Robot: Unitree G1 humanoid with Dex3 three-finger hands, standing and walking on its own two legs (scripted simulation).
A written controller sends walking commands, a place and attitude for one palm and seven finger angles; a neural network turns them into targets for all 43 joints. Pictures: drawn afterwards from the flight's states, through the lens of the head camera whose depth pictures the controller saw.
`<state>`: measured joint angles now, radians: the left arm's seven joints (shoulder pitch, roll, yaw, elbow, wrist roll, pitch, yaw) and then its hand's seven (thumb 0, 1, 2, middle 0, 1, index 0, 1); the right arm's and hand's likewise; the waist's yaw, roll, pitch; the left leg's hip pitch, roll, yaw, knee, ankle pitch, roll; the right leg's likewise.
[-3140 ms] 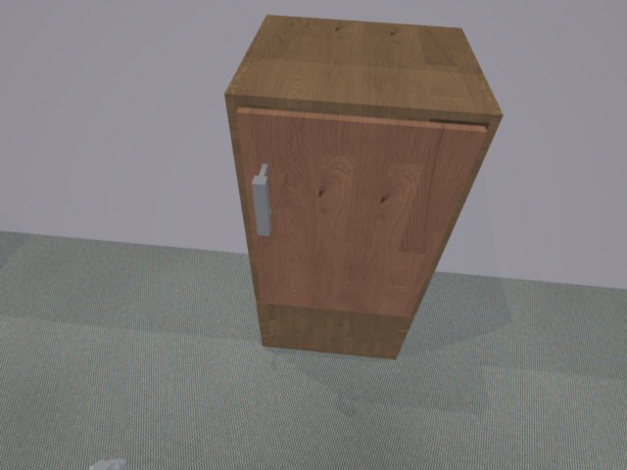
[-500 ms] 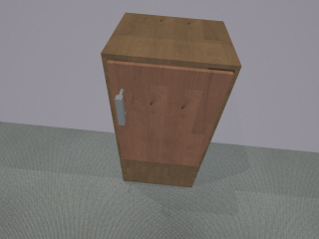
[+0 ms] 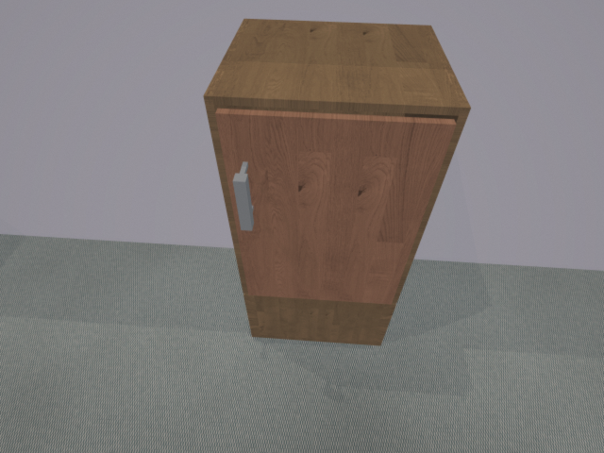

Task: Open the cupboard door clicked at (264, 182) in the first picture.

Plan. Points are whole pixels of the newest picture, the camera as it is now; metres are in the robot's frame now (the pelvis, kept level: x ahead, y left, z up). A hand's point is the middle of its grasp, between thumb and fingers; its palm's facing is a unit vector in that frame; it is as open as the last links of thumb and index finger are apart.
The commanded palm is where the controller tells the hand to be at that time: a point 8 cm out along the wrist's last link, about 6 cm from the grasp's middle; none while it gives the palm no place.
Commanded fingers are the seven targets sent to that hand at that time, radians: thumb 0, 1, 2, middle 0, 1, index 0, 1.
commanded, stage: look again from close up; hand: left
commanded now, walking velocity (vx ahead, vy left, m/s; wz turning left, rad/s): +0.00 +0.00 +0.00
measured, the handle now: (246, 196) +0.59 +0.15 -0.03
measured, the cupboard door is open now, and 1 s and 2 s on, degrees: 0 0 0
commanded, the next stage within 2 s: shuffle to correct the standing spot in 0.30 s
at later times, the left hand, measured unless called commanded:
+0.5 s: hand out of the picture -0.01 +0.16 -0.18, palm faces +0.03 -0.99 -0.16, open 7.3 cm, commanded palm none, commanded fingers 0.00 0.90 0.90 -0.20 -0.30 -0.20 -0.30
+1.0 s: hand out of the picture +0.01 +0.12 -0.18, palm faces +0.06 -0.98 -0.17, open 7.3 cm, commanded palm none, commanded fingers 0.00 0.90 0.90 -0.20 -0.30 -0.20 -0.30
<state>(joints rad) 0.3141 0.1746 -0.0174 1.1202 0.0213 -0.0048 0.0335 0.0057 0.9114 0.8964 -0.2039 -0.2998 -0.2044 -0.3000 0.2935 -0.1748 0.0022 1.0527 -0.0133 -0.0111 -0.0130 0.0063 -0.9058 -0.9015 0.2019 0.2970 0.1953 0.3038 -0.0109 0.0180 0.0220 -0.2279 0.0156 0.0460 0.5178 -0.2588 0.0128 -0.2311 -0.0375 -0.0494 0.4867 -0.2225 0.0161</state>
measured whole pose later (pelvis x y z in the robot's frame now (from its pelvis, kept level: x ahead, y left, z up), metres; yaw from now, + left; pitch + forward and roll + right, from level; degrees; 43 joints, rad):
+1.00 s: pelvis +0.03 -0.04 +0.00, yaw +0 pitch -1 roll +1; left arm 0.33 0.11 0.01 1.07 0.03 0.00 0.04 0.02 0.93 0.90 -0.21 -0.30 -0.21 -0.30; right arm 0.27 -0.14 -0.02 1.07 0.00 0.00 -0.04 0.02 -0.93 -0.90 0.20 0.30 0.20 0.30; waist 0.01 -0.01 0.04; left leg -0.22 0.04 0.02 0.53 -0.30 -0.04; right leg -0.25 -0.01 -0.07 0.56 -0.30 -0.03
